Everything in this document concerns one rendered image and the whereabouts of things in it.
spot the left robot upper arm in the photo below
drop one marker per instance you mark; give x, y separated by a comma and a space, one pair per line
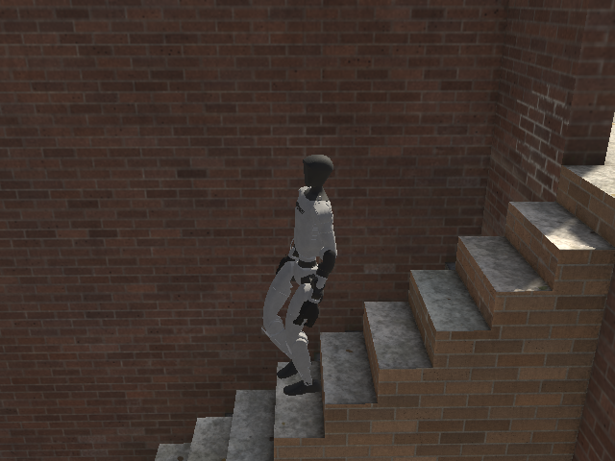
323, 217

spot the robot left foot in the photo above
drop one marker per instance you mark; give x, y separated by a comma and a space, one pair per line
300, 388

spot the robot right forearm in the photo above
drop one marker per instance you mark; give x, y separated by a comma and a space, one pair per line
293, 253

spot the robot left shin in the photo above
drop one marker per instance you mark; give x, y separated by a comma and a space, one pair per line
301, 359

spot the left robot hand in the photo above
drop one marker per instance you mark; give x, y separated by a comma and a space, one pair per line
309, 311

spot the robot left forearm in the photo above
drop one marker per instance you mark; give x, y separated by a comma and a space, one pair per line
319, 282

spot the right robot hand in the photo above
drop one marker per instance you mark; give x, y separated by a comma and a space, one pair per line
283, 261

